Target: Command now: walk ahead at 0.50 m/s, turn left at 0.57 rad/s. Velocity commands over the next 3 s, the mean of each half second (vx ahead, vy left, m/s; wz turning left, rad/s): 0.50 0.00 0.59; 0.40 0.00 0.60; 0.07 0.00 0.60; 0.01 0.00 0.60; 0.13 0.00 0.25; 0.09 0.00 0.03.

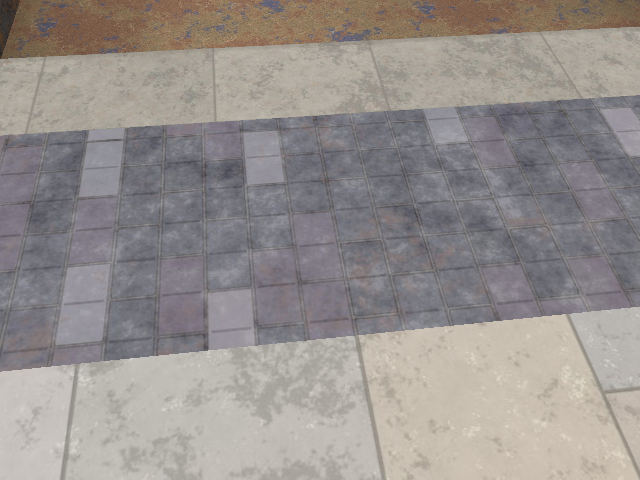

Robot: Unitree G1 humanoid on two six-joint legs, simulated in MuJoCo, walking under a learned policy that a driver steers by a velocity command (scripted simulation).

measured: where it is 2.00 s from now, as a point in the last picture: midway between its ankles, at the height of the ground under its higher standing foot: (263, 433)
